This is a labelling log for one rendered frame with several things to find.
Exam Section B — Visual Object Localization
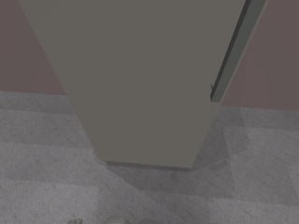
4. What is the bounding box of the robot left thigh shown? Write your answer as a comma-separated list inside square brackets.
[104, 215, 132, 224]

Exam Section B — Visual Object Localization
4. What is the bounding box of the handle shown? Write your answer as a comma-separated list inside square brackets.
[210, 0, 266, 103]

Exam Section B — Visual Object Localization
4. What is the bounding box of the fridge door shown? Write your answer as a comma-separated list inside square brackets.
[18, 0, 269, 168]

